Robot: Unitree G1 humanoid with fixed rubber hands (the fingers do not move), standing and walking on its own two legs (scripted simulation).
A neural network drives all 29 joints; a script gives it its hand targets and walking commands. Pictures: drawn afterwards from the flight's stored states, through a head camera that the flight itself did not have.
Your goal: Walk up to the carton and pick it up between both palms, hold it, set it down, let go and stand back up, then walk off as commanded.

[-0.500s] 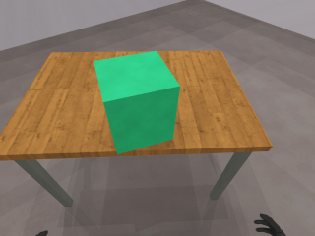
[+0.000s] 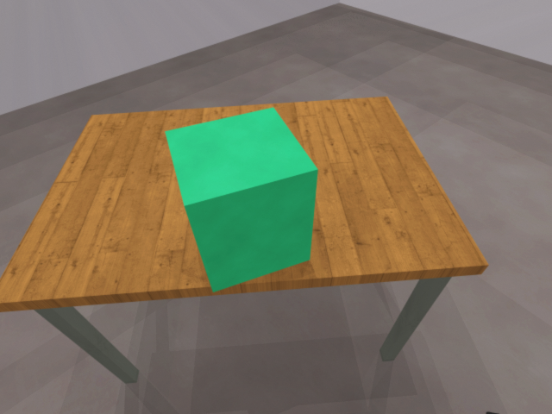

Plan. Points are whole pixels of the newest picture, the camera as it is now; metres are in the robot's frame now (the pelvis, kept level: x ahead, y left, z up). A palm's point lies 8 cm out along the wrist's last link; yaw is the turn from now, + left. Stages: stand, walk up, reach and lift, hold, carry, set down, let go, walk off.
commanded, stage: walk up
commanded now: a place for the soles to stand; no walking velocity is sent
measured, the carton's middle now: (243, 200) +0.51 +0.06 +0.01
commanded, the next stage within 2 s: none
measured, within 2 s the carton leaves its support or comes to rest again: neither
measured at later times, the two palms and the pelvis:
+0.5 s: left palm (47, 407) +0.18 +0.37 -0.11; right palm (445, 407) +0.17 -0.26 -0.13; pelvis +0.09 +0.06 -0.02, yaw +1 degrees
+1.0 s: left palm (59, 379) +0.22 +0.36 -0.10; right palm (438, 358) +0.23 -0.26 -0.10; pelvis +0.11 +0.05 +0.00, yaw +2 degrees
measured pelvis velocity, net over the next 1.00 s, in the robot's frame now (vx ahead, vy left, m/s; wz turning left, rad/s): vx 0.11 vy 0.05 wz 0.03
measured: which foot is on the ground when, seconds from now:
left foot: up 0.00-0.08, down 0.10-1.00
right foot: down 0.00-0.12, up 0.14-0.38, down 0.40-1.00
